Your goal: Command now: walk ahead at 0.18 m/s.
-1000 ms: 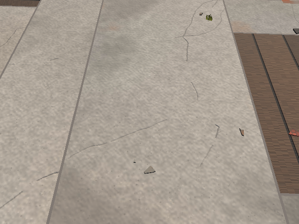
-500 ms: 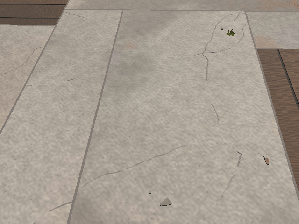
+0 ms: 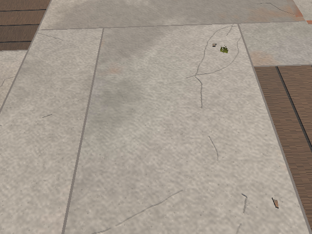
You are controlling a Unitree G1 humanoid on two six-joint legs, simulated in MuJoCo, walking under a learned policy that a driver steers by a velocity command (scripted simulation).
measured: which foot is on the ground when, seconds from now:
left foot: down 0.00-0.00, up 0.02-0.32, down 0.34-1.00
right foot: down 0.00-1.00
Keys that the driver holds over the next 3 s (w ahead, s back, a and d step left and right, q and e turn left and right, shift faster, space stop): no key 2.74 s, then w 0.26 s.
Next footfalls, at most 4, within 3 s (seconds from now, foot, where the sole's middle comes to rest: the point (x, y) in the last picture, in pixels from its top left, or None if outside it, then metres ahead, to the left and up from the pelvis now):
0.34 left None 0.15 0.13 -0.74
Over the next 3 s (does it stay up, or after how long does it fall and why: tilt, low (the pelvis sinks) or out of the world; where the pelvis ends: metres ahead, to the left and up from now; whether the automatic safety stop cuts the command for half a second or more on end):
stays up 0.16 0.00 0.04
